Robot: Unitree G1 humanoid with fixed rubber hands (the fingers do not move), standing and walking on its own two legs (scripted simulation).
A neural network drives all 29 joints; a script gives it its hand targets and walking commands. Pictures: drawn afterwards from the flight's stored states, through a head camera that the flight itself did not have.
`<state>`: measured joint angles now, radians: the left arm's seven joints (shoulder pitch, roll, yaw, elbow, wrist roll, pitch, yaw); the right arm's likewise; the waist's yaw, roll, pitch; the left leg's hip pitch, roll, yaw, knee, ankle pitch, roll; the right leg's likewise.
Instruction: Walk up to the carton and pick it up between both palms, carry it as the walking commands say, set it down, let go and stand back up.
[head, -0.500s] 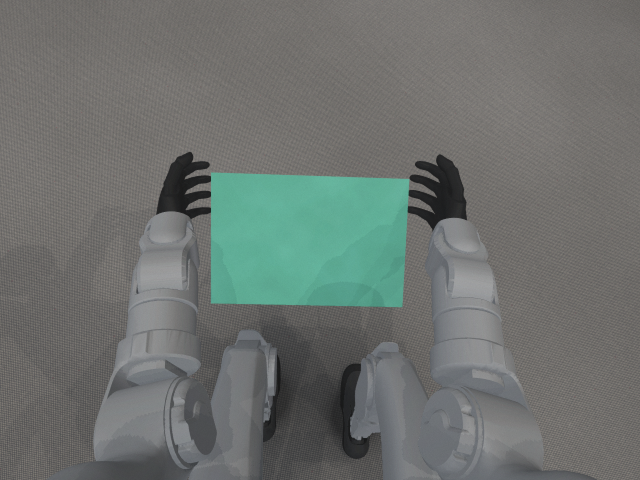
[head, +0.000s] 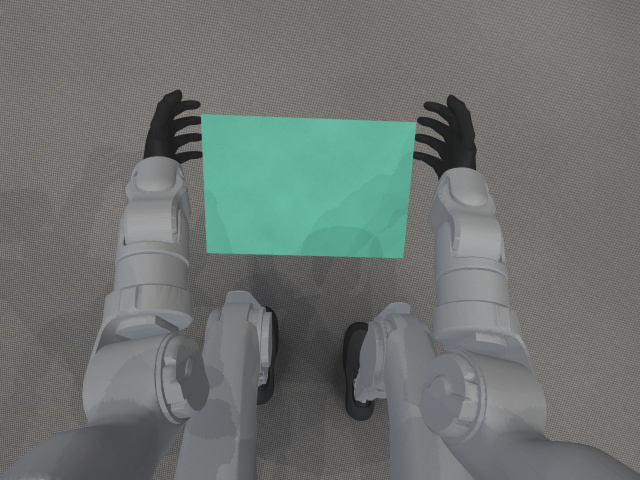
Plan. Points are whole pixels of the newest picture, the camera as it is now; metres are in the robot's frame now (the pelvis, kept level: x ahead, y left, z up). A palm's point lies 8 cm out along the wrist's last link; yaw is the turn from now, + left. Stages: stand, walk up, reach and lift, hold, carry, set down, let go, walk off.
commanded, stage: set down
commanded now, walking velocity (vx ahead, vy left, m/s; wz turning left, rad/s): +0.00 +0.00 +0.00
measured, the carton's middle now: (307, 181) +0.47 +0.05 -0.21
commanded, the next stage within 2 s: none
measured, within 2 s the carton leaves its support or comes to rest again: neither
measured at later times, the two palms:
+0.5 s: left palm (187, 164) +0.47 +0.22 -0.19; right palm (427, 173) +0.49 -0.11 -0.16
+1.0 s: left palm (201, 167) +0.50 +0.23 -0.28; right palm (407, 178) +0.51 -0.11 -0.26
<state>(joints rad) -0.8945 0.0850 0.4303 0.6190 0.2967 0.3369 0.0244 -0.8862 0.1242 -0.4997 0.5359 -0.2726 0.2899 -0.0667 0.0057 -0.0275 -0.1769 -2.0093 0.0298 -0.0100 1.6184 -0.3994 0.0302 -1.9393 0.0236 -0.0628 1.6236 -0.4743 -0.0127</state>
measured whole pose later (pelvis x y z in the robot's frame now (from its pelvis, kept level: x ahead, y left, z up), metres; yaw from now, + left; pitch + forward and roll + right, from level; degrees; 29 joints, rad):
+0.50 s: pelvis -0.01 +0.00 -0.06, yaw -1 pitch +48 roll -4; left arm -1.04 0.17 0.39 0.70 0.24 0.30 0.03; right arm -1.02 0.10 -0.50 0.56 -0.22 0.25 -0.11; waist 0.01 -0.03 -0.08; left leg -2.21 0.03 -0.01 1.80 -0.42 0.03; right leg -2.14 0.03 -0.06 1.81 -0.50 -0.01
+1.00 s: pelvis -0.02 +0.00 -0.11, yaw +0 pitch +41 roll -4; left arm -1.30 0.34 0.28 0.87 0.13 0.25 0.05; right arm -1.25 -0.01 -0.47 0.67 -0.13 0.21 -0.13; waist 0.01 -0.06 0.24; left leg -2.27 0.03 -0.01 1.98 -0.43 0.03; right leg -2.20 0.04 -0.06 2.00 -0.52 -0.01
